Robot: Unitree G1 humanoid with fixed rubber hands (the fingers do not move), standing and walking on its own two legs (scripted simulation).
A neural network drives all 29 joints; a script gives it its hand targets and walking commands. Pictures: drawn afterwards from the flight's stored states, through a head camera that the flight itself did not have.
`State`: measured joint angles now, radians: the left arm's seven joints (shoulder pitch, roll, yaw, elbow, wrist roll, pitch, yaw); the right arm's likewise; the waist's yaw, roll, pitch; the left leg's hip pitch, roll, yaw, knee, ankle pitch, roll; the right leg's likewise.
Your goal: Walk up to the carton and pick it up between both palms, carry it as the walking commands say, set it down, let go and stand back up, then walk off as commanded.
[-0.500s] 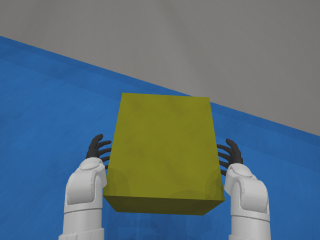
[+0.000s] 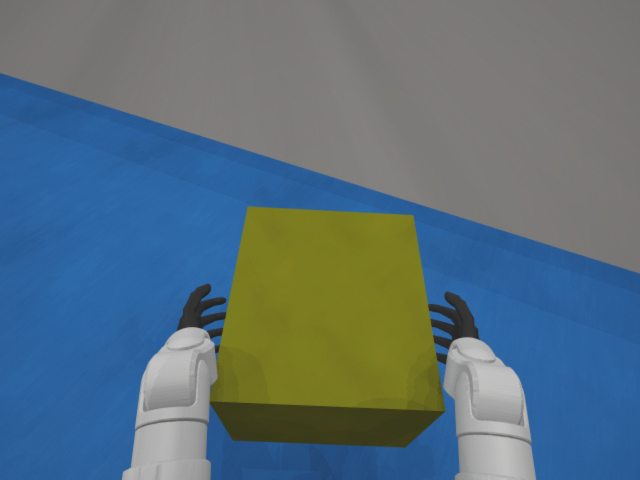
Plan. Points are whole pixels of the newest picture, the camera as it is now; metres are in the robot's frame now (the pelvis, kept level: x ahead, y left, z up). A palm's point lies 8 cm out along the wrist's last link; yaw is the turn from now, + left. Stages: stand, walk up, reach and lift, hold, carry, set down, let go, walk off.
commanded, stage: carry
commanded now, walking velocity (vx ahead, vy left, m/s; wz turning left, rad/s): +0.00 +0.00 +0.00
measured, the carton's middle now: (325, 325) +0.35 +0.01 -0.04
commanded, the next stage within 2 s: hold in 1.40 s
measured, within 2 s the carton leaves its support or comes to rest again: neither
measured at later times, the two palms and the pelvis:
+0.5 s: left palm (182, 392) +0.21 +0.18 +0.02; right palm (466, 392) +0.22 -0.16 +0.03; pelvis -0.05 +0.00 +0.00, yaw +0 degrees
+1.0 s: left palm (179, 404) +0.20 +0.17 +0.02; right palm (472, 408) +0.20 -0.16 +0.03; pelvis -0.07 +0.00 +0.00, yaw +0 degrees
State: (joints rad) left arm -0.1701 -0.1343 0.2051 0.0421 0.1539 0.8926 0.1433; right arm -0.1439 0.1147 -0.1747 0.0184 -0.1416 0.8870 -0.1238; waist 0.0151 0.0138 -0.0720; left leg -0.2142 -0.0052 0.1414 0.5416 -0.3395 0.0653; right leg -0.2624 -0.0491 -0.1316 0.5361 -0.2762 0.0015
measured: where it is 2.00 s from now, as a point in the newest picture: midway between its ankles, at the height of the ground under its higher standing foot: outside the picture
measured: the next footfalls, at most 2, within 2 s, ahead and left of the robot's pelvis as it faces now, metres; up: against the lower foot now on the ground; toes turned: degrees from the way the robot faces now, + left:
none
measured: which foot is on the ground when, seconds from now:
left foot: down 0.00-1.00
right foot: down 0.00-1.00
